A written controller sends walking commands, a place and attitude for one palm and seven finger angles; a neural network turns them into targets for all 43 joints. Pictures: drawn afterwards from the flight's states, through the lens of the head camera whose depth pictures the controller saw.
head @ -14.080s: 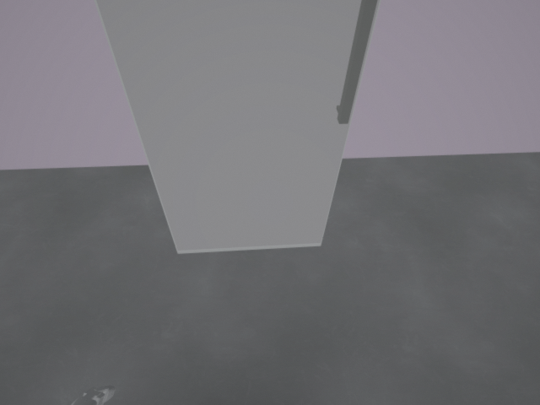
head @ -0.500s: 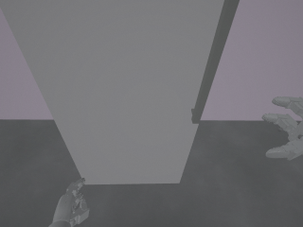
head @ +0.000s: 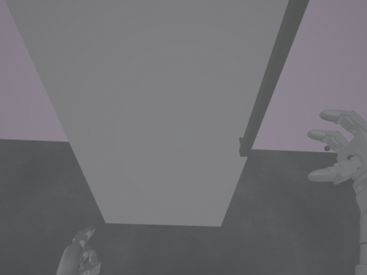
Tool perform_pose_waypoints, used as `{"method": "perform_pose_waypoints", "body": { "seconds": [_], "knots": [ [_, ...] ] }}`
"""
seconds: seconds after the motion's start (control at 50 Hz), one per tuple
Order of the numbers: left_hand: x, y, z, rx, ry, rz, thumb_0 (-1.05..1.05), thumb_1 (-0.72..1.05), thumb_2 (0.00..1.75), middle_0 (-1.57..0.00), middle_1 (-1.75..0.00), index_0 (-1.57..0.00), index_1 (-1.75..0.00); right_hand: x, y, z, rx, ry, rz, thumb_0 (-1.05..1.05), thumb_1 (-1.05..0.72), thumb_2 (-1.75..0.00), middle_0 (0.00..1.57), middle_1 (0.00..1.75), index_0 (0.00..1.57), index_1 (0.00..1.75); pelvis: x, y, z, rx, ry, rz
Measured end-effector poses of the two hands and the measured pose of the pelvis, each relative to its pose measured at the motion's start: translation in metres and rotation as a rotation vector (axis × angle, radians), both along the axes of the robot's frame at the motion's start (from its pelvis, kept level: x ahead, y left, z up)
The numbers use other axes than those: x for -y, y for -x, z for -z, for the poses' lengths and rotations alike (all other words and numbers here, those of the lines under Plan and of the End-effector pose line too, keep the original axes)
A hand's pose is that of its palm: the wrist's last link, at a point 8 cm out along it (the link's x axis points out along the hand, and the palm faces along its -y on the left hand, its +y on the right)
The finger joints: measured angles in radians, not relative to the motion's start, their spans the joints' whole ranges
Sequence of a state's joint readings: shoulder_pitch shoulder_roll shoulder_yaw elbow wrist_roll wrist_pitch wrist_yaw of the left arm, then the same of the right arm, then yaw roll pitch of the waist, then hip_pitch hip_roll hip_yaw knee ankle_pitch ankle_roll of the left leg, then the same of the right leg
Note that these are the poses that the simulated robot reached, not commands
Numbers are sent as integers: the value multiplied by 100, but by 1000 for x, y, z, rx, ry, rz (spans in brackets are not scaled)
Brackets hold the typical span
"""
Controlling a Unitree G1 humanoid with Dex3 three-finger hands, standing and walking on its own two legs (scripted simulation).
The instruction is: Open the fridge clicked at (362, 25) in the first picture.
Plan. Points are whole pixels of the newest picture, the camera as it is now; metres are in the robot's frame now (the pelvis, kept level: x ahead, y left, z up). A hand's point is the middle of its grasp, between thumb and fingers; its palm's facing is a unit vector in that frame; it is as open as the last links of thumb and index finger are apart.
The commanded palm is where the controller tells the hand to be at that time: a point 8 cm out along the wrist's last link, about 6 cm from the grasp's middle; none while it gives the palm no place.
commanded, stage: move the hooked fingers beside the handle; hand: right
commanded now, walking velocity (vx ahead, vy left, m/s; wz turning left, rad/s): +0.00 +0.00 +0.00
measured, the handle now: (262, 89) +0.50 -0.17 +0.19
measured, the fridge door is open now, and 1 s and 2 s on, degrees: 0 0 0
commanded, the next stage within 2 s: feel for the door with the fingertips in 1.78 s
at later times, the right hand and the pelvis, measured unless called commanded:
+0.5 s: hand (300, 125) +0.38 -0.23 +0.18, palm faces +0.07 +1.00 -0.01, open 14.0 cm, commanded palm +0.36 -0.28 +0.18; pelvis +0.00 +0.00 +0.00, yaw +0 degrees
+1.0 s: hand (285, 106) +0.45 -0.22 +0.18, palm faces +0.06 +1.00 -0.02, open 14.0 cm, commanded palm +0.42 -0.27 +0.17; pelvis -0.01 +0.00 +0.00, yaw +1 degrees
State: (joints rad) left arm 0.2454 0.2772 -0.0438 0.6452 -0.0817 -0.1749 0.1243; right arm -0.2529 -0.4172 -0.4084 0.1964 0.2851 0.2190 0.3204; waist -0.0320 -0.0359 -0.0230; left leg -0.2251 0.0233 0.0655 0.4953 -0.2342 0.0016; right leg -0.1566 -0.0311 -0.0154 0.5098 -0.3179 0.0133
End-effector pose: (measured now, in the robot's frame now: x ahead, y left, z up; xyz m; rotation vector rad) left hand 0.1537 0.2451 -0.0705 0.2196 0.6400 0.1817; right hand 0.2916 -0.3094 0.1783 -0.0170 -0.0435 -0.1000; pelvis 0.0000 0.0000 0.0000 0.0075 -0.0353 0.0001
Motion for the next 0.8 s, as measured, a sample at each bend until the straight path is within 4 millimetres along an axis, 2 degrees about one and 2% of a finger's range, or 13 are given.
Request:
{"method": "perform_pose_waypoints", "body": {
  "seconds": [0.14, 0.26, 0.38, 0.6, 0.8],
  "knots": [
    [4, -7, 0, -4, -5, 17, 1, 90, 90, -20, -30, -20, -30, -6, -19, 0, -31, 4, -9, -1, 51, -30, 30, 120, 30, 120, -2, 5, 0, -8, 0, 12],
    [2, -1, 2, -16, 1, 0, 1, 90, 90, -20, -30, -20, -30, -16, -41, -4, -37, 1, -36, -1, 50, -30, 30, 120, 30, 120, -3, 6, 0, -23, 2, 7],
    [-4, 15, 8, -56, 8, -33, 1, 90, 90, -20, -30, -20, -30, -26, -56, -10, -24, -2, -48, -1, 50, -30, 30, 120, 30, 120, -3, 3, 0, -33, 4, 0],
    [-19, 49, 19, -157, -13, -90, 1, 90, 90, -20, -30, -20, -30, -28, -74, 0, -60, -6, -17, -1, 50, -30, 31, 120, 30, 120, -5, 6, 0, -43, 4, -6],
    [-27, 77, 25, -231, -30, -126, 1, 90, 90, -20, -30, -20, -30, -41, -110, -6, -69, -7, -56, -1, 50, -30, 30, 120, 30, 120, -4, 11, 1, -81, 2, -4]
  ]
}}
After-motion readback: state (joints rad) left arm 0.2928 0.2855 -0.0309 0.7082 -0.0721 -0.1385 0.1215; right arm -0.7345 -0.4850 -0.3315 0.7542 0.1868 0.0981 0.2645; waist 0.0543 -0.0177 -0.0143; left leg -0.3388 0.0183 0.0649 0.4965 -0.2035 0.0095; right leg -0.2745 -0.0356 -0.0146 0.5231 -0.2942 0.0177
